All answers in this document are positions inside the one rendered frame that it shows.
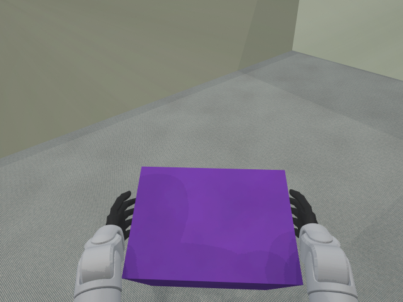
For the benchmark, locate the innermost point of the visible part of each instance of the carton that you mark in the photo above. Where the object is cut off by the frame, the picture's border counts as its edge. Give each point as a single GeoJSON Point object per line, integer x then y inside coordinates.
{"type": "Point", "coordinates": [212, 228]}

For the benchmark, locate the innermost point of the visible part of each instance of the robot right forearm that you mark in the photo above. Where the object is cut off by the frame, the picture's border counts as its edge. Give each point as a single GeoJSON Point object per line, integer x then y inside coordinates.
{"type": "Point", "coordinates": [328, 272]}

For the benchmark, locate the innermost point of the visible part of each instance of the robot left forearm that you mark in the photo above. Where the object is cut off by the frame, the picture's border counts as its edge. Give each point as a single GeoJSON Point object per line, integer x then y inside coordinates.
{"type": "Point", "coordinates": [99, 270]}

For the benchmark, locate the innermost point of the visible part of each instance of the robot right hand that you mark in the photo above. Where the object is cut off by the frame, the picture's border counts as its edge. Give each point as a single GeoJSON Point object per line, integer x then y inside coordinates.
{"type": "Point", "coordinates": [303, 211]}

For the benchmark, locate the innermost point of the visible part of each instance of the robot left hand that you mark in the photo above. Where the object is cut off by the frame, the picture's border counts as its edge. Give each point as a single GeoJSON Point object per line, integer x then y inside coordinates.
{"type": "Point", "coordinates": [118, 213]}

